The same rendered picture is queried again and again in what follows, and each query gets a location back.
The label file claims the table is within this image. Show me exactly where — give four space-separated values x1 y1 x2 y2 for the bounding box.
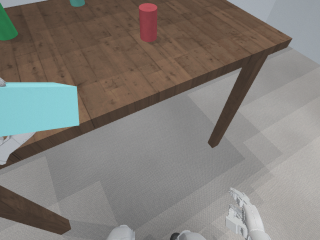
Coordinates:
0 0 293 235

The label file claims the left robot thigh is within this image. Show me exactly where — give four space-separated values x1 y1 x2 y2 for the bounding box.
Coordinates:
106 226 135 240

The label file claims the left robot hand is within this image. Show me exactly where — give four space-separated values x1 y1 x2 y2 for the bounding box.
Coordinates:
0 78 36 165

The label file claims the sponge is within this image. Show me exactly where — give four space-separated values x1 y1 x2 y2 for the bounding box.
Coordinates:
0 82 80 137

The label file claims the right robot forearm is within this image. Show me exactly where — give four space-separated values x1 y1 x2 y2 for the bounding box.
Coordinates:
246 230 271 240

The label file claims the robot right shin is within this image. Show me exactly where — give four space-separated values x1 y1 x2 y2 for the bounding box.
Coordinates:
178 230 190 238

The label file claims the right robot hand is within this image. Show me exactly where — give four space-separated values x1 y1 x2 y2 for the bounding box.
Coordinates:
225 187 265 240

